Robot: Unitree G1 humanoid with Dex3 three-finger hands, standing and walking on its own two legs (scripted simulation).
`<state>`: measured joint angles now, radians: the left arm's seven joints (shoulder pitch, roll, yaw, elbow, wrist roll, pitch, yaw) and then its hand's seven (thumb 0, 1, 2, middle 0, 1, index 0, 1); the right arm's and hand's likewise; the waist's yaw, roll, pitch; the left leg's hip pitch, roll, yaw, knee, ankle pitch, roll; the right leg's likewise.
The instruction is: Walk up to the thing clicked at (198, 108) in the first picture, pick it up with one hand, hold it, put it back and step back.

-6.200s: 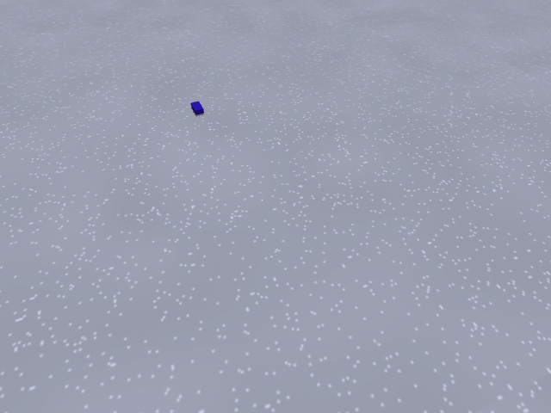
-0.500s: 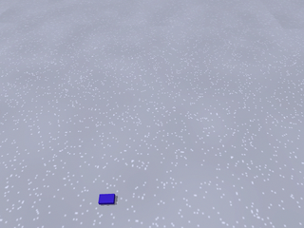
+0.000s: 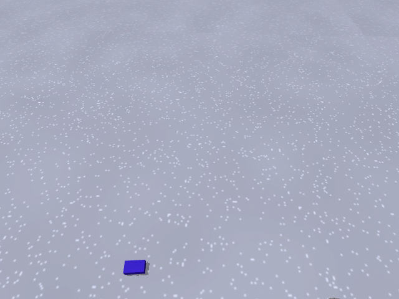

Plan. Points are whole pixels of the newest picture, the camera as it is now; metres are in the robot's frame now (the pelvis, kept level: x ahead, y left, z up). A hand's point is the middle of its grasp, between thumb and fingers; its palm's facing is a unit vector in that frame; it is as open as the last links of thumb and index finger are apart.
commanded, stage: walk up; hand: left
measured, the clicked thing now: (134, 267) +0.38 +0.31 -0.77
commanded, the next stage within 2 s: stand in 0.86 s
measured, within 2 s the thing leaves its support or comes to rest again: neither
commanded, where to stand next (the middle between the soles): +0.01 +0.01 m, yaw +5 degrees
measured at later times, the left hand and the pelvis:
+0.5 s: hand out of the picture +0.09 +0.24 -0.16, palm faces -0.02 -0.94 -0.35, open 7.4 cm; pelvis +0.01 -0.01 +0.00, yaw +0 degrees
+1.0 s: hand out of the picture +0.08 +0.24 -0.15, palm faces -0.01 -0.93 -0.36, open 7.4 cm; pelvis +0.00 -0.01 +0.00, yaw +0 degrees
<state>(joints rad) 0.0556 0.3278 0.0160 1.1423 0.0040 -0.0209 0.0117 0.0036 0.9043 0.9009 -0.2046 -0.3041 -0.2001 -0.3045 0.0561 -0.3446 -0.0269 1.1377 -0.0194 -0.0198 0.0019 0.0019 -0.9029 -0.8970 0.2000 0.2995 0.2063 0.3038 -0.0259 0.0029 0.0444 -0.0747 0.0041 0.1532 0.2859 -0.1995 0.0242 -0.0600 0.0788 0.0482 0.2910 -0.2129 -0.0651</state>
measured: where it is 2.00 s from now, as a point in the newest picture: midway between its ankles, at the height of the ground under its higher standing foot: outside the picture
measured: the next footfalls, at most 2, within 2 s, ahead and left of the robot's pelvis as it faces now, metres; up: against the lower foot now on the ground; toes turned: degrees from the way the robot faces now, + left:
none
